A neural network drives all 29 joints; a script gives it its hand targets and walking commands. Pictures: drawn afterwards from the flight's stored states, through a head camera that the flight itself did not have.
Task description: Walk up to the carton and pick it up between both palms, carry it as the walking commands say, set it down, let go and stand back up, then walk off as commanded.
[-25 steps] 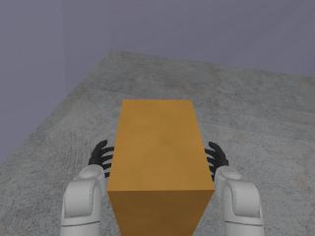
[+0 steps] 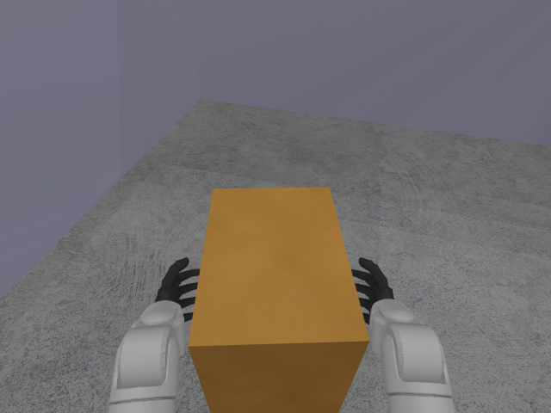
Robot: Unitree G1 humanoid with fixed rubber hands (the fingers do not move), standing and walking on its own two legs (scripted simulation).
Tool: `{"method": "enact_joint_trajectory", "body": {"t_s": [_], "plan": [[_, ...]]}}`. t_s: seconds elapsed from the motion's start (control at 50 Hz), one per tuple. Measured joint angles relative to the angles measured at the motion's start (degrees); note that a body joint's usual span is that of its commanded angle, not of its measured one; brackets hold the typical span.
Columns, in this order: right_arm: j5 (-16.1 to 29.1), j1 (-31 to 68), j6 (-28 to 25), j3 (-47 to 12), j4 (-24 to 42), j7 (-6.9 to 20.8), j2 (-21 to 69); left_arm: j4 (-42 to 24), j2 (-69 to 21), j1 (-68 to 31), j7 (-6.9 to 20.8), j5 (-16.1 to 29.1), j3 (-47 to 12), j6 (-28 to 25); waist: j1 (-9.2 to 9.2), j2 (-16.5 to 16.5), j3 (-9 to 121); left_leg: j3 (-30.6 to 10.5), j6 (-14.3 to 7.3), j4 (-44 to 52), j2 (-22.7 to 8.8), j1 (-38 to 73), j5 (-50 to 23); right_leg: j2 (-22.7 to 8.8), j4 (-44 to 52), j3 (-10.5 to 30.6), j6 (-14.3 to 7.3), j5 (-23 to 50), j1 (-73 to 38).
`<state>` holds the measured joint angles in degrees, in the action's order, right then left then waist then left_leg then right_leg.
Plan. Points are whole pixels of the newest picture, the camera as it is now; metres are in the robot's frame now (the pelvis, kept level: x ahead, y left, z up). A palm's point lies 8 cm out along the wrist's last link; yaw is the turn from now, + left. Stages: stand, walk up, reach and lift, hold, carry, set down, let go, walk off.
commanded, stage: carry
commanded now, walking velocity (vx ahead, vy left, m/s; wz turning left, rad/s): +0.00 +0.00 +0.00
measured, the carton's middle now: (273, 303) +0.33 +0.00 -0.03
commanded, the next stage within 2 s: hold in 0.88 s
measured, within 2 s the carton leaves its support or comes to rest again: neither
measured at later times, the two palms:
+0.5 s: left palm (170, 325) +0.25 +0.14 +0.06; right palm (386, 322) +0.25 -0.15 +0.06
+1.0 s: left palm (168, 338) +0.24 +0.15 +0.04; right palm (381, 341) +0.23 -0.15 +0.03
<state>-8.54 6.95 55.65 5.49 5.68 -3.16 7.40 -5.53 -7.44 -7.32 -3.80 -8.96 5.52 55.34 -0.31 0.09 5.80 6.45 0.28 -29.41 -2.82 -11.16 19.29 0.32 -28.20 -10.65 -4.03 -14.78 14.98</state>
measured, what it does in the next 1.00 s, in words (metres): stands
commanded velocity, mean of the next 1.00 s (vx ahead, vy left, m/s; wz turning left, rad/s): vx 0.00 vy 0.00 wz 0.00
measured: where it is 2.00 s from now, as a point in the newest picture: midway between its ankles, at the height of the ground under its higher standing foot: outside the picture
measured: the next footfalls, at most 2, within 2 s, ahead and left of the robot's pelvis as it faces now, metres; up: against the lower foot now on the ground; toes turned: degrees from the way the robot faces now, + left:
none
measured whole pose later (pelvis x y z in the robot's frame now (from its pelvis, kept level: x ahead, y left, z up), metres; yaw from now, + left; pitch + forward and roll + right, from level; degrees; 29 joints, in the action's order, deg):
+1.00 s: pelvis -0.03 +0.00 +0.01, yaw -6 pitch -4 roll +1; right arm -9.3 6.4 42.6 4.6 -3.3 -3.6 7.4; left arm 2.4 -7.3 -6.5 -2.0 -10.7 7.5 42.9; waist 3.9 0.4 -2.9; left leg 0.2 -1.2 -23.8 0.4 -4.8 15.1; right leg 2.1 -22.9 -5.7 -4.5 -9.0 10.2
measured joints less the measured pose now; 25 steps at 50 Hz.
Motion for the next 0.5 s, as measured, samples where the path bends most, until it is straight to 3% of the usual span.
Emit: {"method": "enact_joint_trajectory", "body": {"t_s": [0.5], "plan": [[-0.6,1.4,-2.8,0.7,-3.3,0.1,0.1,3.3,-0.1,-1.4,0.5,-0.7,1.1,-2.9,0.22,-0.3,-1.4,0.1,0.1,0.6,-0.1,-1.3,-2.4,0.1,1.3,0.0,-0.7,2.7,1.1]]}}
